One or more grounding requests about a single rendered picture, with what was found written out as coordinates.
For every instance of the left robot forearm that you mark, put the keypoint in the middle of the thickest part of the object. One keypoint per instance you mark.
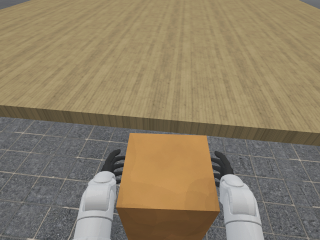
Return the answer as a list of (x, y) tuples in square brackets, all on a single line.
[(95, 215)]

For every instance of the carton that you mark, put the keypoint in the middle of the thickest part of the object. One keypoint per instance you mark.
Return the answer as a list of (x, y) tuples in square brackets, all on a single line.
[(167, 189)]

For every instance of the right robot forearm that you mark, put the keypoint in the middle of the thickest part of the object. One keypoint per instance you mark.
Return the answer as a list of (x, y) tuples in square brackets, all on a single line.
[(241, 214)]

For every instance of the right robot hand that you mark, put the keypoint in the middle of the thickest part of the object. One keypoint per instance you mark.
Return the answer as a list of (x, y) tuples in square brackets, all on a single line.
[(224, 167)]

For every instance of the left robot hand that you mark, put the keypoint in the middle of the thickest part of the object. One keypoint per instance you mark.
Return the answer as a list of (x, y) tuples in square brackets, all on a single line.
[(110, 165)]

